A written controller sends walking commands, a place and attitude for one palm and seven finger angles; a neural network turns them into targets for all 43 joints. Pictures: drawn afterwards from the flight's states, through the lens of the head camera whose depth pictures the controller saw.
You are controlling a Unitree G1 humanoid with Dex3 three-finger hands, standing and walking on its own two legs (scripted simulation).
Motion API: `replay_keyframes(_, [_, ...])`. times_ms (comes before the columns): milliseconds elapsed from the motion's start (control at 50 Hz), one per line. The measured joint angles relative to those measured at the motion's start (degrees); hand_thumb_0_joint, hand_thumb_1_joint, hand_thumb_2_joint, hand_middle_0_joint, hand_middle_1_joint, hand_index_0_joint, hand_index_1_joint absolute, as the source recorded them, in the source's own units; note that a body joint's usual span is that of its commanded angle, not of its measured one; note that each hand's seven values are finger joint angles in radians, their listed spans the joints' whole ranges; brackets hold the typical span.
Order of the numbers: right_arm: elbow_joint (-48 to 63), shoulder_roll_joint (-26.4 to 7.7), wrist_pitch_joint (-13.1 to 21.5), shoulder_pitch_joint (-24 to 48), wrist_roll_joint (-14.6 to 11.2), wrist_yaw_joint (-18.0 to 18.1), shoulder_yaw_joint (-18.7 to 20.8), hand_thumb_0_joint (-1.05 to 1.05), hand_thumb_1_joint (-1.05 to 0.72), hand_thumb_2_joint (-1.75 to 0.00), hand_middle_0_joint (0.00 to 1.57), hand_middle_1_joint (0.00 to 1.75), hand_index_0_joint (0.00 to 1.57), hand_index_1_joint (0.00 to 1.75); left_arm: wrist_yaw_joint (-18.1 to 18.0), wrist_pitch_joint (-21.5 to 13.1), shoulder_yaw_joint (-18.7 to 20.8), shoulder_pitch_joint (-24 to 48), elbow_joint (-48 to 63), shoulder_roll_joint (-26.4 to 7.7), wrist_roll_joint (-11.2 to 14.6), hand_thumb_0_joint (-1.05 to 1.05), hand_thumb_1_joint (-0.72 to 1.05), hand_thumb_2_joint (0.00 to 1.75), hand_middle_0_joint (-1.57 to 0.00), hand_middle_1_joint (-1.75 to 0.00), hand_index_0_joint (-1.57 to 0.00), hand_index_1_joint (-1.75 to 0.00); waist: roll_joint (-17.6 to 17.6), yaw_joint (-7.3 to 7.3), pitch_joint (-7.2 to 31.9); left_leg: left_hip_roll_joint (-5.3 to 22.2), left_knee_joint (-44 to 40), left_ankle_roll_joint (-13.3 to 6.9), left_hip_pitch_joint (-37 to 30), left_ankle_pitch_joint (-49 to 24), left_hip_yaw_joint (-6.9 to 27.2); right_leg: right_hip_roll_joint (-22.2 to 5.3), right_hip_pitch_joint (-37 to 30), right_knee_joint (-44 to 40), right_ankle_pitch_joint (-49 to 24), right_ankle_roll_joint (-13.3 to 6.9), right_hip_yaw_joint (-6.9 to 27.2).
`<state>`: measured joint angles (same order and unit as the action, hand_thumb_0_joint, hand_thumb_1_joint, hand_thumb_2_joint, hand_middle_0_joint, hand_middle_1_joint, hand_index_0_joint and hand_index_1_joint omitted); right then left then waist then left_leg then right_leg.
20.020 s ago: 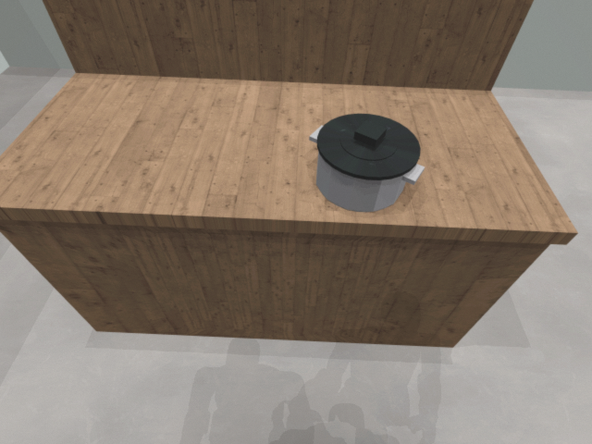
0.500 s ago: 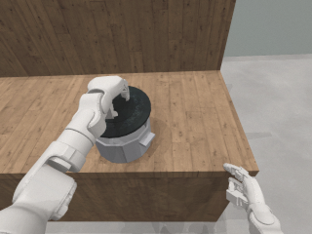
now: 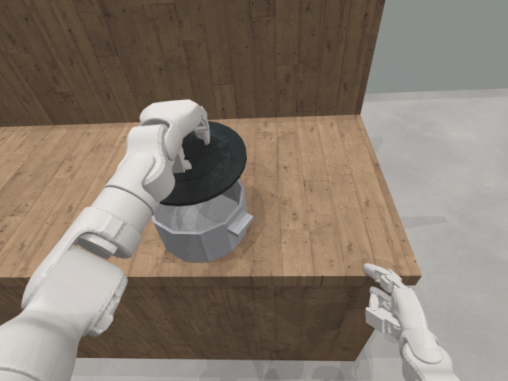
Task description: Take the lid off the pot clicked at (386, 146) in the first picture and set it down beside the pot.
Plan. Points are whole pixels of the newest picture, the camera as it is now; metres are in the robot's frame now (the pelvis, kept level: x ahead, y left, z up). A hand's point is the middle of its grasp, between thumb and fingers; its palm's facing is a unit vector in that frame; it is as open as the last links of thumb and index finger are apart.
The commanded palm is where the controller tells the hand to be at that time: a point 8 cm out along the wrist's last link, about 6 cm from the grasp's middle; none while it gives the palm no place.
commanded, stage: lift the lid straight up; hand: left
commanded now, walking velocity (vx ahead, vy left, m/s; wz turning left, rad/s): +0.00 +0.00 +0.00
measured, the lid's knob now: (186, 148) +0.47 +0.13 +0.14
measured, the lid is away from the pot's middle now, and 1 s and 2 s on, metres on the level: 0.01 0.03 0.15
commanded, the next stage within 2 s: move the lid sideways beside the pot in 0.60 s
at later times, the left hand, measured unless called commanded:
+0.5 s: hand (174, 127) +0.44 +0.13 +0.20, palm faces -0.17 -0.04 -0.98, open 8.4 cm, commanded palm +0.42 +0.13 +0.28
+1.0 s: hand (156, 129) +0.44 +0.16 +0.21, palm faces -0.17 -0.04 -0.98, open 8.4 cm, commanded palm +0.42 +0.17 +0.28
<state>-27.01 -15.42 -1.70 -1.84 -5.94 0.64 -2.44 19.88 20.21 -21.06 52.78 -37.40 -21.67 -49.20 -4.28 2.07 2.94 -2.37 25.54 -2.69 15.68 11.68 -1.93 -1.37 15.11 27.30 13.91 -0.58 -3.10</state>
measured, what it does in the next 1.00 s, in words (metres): stands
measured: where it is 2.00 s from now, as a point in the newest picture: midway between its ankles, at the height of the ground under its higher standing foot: outside the picture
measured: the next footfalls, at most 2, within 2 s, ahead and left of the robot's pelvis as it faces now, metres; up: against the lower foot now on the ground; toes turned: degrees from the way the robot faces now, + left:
none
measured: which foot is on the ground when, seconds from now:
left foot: down 0.00-1.00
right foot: down 0.00-1.00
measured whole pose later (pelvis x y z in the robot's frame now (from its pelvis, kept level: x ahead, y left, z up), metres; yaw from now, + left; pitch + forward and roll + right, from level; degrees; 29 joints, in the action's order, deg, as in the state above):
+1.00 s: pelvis +0.00 +0.00 +0.00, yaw +0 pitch +1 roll +0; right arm -27.7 -15.5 -1.1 -1.6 -5.6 1.4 -2.9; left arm 23.8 19.6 -18.6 57.3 -38.0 -25.5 -50.6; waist -4.3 1.5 2.6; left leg -2.6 24.5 -2.9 15.1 10.8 -1.9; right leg -1.6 14.5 26.4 13.1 -0.4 -3.1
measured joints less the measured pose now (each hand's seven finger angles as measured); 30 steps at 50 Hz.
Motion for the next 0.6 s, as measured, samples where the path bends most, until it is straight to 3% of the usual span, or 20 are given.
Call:
replay_keyframes(100, [0.1, -0.1, 0.9, -0.5, 0.1, 0.2, 0.1, 0.02, -0.90, -0.90, 0.20, 0.30, 0.32, 0.39, 1.2, -0.3, -0.8, 1.3, 0.3, -0.4, 0.1, -0.03, 0.07, 0.95, -0.68, -0.87, -0.66, -0.86, -0.1, -0.07, -0.1, -0.1, -0.1, 0.1, 0.0, -0.1, 0.3, -0.1, -0.1, 0.0, 0.1, -0.1, -0.3])
replay_keyframes(380, [-0.2, -0.2, 1.0, -0.3, 0.3, 0.0, -0.5, 0.02, -0.90, -0.90, 0.20, 0.30, 0.33, 0.39, 2.8, 0.0, 1.9, 4.1, 0.1, -1.3, -0.6, -0.03, 0.07, 0.95, -0.68, -0.87, -0.66, -0.86, 0.0, 0.17, -0.2, 0.1, -0.6, 0.1, -0.6, 0.0, 0.0, 0.2, -0.5, -0.5, 0.0, -0.1, 0.0])
replay_keyframes(600, [-0.1, -0.9, 0.6, -0.8, 0.1, -0.6, 0.6, 0.02, -0.90, -0.90, 0.20, 0.30, 0.34, 0.40, 4.8, 0.6, 0.8, 3.3, 4.2, -1.9, 0.0, -0.03, 0.07, 0.95, -0.68, -0.87, -0.66, -0.86, -0.2, -0.41, 0.0, -0.2, -0.5, -0.1, -0.7, 0.0, 0.3, -0.2, -0.9, -0.6, 0.0, 0.1, -0.2])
